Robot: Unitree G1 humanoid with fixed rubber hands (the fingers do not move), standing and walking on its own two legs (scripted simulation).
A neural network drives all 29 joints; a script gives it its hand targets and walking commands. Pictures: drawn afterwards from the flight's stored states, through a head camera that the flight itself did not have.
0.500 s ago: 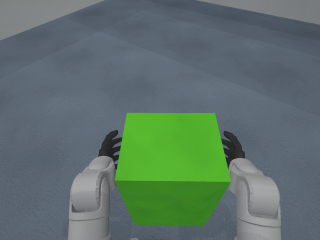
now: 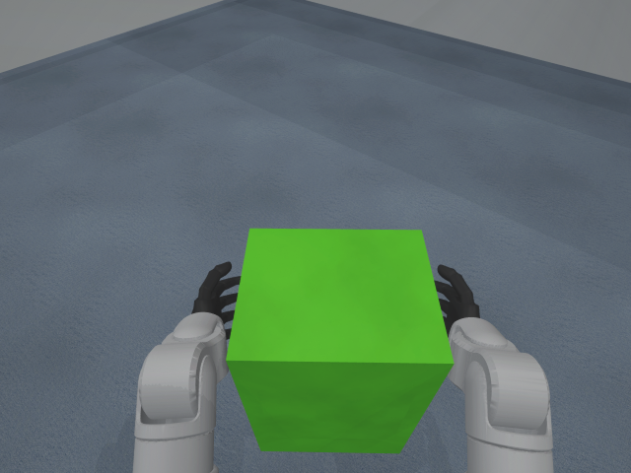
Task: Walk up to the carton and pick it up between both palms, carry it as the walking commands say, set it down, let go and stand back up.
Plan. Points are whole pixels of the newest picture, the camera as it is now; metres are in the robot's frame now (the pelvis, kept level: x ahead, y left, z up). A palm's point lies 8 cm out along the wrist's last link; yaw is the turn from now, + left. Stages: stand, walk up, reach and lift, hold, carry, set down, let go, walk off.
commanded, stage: carry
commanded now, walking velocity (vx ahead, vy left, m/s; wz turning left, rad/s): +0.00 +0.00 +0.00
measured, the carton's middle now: (332, 352) +0.28 +0.00 +0.01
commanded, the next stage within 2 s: none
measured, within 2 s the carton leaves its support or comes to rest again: neither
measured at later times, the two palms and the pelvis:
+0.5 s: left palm (217, 301) +0.30 +0.14 +0.09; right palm (458, 302) +0.31 -0.15 +0.09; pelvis +0.03 -0.01 +0.00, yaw +1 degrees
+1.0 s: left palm (206, 320) +0.28 +0.15 +0.08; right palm (452, 321) +0.29 -0.14 +0.08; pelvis +0.01 +0.00 +0.00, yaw +0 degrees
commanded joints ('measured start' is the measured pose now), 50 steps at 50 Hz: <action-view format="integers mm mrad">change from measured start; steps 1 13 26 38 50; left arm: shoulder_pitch -426 -475 -456 -455 -458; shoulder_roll -966 -966 -955 -936 -914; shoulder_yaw -702 -678 -680 -653 -625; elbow -3 56 36 72 112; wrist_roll -392 -383 -368 -340 -311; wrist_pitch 7 4 -23 -60 -104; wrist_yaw -279 -275 -266 -260 -254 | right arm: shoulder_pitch -441 -480 -453 -452 -452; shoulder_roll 933 943 923 903 884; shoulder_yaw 711 673 656 626 593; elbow -25 67 58 96 137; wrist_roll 390 387 369 343 313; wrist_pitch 15 13 -11 -48 -91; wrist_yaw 270 265 258 257 254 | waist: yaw -2 3 3 4 4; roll -36 -17 -9 -4 -1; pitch -293 -270 -274 -244 -236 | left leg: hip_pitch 168 175 182 157 139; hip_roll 125 123 123 123 123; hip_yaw -105 -107 -115 -124 -132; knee -9 25 1 -31 -48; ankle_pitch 263 424 378 297 244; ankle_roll -39 -27 -14 -10 -4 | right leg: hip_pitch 72 97 94 65 42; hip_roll -136 -117 -113 -109 -107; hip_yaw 93 70 76 85 92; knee -88 -37 -45 -67 -75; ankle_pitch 255 385 274 139 62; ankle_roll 2 -4 -11 -11 -10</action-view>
